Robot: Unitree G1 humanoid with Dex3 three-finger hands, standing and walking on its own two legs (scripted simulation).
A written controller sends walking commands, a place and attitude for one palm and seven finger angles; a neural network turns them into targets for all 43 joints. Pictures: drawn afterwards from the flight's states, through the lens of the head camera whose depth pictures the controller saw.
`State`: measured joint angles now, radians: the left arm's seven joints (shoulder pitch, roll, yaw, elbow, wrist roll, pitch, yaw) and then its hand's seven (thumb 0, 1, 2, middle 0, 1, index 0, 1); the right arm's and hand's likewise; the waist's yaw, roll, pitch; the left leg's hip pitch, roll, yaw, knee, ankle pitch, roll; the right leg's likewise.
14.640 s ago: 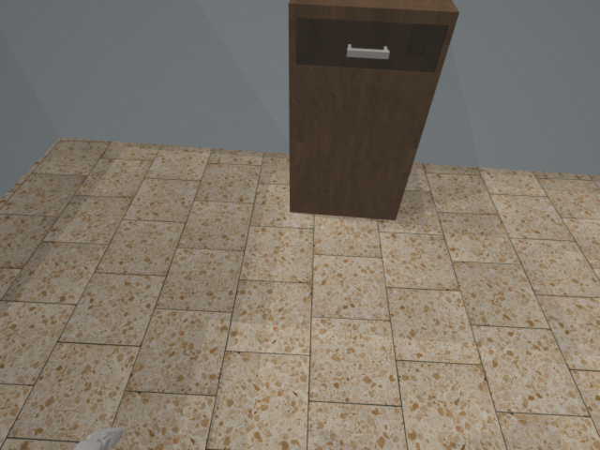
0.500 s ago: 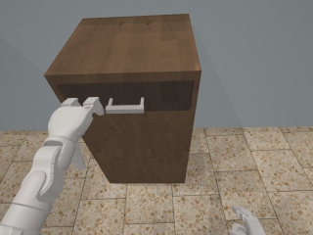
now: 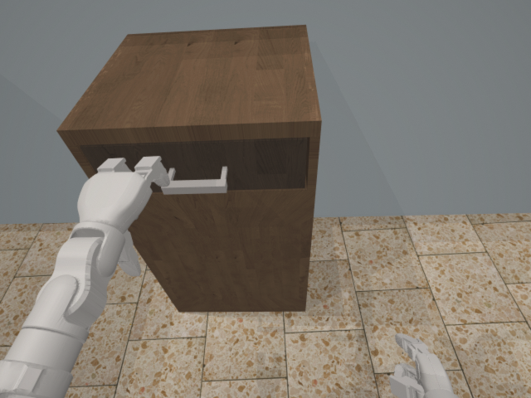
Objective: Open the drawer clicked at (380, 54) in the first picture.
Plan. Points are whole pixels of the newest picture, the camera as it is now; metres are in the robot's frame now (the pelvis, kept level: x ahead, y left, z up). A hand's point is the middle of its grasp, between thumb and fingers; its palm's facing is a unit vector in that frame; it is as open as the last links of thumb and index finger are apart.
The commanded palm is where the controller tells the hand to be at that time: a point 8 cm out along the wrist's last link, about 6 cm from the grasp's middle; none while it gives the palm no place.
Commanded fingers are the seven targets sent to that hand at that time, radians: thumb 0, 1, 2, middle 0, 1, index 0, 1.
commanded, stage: move the hooked fingers above the handle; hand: left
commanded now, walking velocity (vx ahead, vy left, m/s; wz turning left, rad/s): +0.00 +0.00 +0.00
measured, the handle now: (196, 179) +0.50 +0.22 +0.01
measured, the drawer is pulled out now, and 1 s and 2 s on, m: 0.00 0.00 0.00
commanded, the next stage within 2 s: none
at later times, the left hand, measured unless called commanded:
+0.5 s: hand (159, 190) +0.40 +0.24 +0.09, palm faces +0.06 -0.02 -1.00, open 13.8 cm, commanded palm +0.37 +0.25 +0.15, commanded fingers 0.00 -0.50 0.30 -0.30 -1.20 -0.30 -1.20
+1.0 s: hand (165, 178) +0.44 +0.25 +0.07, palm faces +0.02 +0.01 -1.00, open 13.8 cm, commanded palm +0.42 +0.23 +0.13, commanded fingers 0.00 -0.50 0.30 -0.30 -1.20 -0.30 -1.20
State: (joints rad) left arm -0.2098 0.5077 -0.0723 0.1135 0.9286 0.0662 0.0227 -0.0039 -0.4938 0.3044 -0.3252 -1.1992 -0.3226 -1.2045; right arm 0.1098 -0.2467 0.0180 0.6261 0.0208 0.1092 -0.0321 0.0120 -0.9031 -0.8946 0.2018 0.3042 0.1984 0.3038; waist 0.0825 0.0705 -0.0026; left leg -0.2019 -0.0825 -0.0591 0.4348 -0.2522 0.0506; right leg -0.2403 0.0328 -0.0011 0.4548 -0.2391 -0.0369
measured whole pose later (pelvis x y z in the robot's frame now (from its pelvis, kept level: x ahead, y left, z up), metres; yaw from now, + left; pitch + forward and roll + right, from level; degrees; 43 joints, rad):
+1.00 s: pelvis +0.02 +0.01 -0.01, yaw -1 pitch +9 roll +0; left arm -0.61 0.47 -0.11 0.68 1.01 0.09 0.16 0.00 -0.49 0.30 -0.32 -1.20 -0.32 -1.20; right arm 0.21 -0.24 -0.02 0.65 0.04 0.14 -0.04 0.01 -0.90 -0.89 0.20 0.30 0.20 0.30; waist 0.01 0.05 -0.08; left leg -0.40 -0.09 -0.04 0.57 -0.33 0.06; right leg -0.44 0.03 0.01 0.58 -0.31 -0.03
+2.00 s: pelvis +0.01 +0.00 -0.01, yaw -1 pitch +11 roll +0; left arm -0.70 0.51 -0.06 0.86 1.03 0.02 0.21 0.00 -0.49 0.30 -0.32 -1.20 -0.32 -1.21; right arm 0.27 -0.26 -0.04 0.67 0.03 0.12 -0.05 0.01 -0.90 -0.89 0.20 0.30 0.20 0.30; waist -0.02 0.05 -0.10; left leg -0.45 -0.07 -0.04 0.59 -0.33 0.05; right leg -0.49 0.05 0.01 0.59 -0.29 -0.04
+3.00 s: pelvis +0.01 +0.00 -0.01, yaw -1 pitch +11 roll +0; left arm -0.67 0.49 -0.07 0.80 1.03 -0.09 0.18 0.00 -0.49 0.30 -0.33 -1.20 -0.33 -1.21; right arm 0.29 -0.27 -0.05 0.67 0.03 0.12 -0.06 0.01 -0.90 -0.89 0.20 0.30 0.20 0.30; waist -0.03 0.04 -0.10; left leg -0.46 -0.07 -0.04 0.60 -0.34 0.06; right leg -0.49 0.05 0.01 0.59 -0.30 -0.03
